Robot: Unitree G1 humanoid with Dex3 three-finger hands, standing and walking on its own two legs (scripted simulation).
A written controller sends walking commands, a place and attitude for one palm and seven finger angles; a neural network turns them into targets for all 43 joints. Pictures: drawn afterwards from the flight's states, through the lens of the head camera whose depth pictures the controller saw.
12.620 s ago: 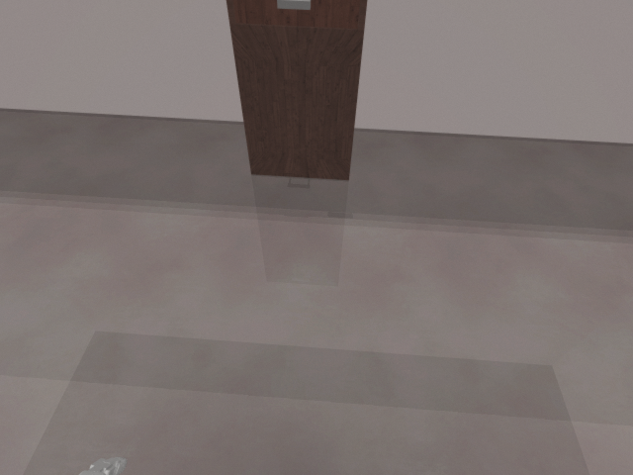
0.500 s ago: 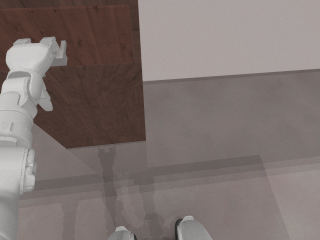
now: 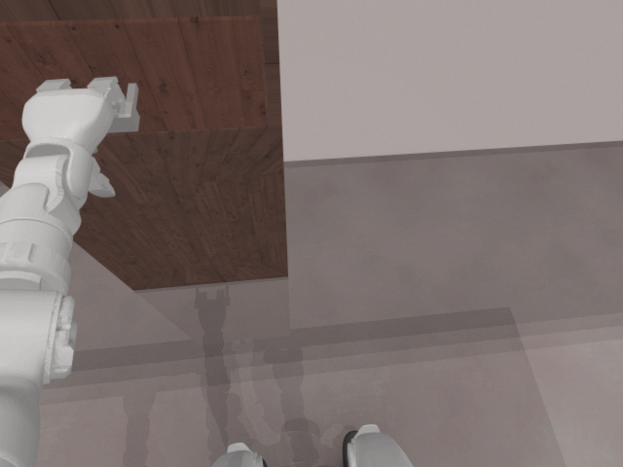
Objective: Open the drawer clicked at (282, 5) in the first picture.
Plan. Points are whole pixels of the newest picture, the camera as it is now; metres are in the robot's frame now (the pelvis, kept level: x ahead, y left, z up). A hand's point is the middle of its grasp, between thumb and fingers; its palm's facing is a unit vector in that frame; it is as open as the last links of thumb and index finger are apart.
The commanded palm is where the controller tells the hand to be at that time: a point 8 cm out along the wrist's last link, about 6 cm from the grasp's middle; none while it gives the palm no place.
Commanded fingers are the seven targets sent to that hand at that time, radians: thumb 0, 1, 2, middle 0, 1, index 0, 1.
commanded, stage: close the thumb around the handle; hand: left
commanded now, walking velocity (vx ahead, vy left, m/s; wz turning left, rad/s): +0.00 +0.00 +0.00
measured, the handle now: (93, 105) +0.58 +0.25 +0.07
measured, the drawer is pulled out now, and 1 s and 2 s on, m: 0.00 0.02 0.16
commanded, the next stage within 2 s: pull the drawer open in 0.42 s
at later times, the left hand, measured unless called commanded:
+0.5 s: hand (93, 149) +0.52 +0.25 +0.05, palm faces -0.07 -0.01 -1.00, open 6.2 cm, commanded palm +0.51 +0.24 +0.10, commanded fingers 0.00 0.90 0.90 -0.40 -1.35 -0.40 -1.35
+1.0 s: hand (90, 166) +0.49 +0.25 +0.05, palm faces -0.04 -0.03 -1.00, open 6.2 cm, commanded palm +0.48 +0.25 +0.10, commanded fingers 0.00 0.90 0.90 -0.40 -1.35 -0.40 -1.35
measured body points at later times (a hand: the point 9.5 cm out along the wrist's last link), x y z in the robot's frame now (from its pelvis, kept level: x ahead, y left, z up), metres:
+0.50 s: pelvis +0.00 +0.00 +0.00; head +0.13 +0.00 +0.43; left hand +0.52 +0.25 +0.10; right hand -0.02 -0.28 -0.12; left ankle -0.03 +0.11 -0.70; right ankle +0.01 -0.15 -0.70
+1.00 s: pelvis +0.02 +0.00 +0.01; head +0.13 +0.00 +0.45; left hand +0.49 +0.25 +0.10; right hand +0.04 -0.27 -0.12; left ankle -0.03 +0.11 -0.70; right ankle +0.01 -0.15 -0.70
